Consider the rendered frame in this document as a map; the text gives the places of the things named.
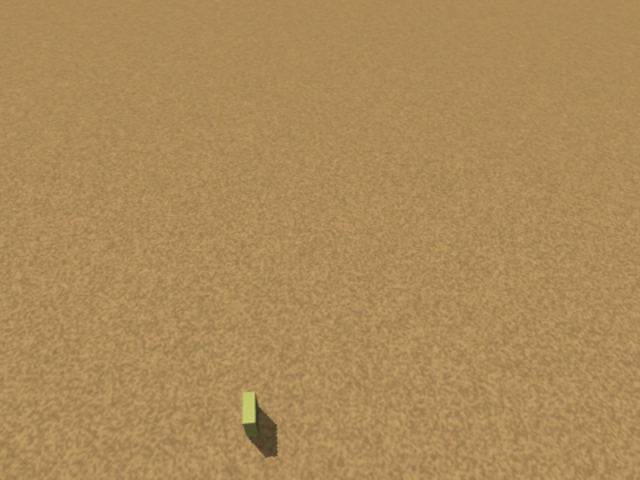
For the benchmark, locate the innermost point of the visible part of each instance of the carton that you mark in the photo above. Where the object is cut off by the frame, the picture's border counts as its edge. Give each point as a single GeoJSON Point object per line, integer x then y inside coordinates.
{"type": "Point", "coordinates": [250, 418]}

